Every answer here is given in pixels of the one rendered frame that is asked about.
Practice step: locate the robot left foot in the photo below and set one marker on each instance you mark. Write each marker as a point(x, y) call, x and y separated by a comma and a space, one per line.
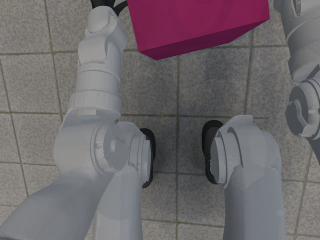
point(150, 136)

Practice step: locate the robot left hand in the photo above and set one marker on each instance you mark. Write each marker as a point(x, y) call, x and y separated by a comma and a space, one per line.
point(110, 3)

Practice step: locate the right robot forearm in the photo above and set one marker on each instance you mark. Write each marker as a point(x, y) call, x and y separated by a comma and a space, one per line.
point(301, 25)

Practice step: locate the left robot upper arm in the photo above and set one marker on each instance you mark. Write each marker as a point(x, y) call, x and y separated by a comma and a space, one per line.
point(87, 156)

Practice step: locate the right robot upper arm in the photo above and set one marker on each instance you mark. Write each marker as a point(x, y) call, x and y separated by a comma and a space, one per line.
point(303, 112)

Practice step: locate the left robot forearm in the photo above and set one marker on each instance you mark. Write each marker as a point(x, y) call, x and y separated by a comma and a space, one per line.
point(98, 74)

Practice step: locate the robot left shin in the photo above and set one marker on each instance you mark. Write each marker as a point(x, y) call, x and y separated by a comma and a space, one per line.
point(129, 126)

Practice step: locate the carton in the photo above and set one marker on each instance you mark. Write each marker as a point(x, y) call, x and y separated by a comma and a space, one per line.
point(167, 28)

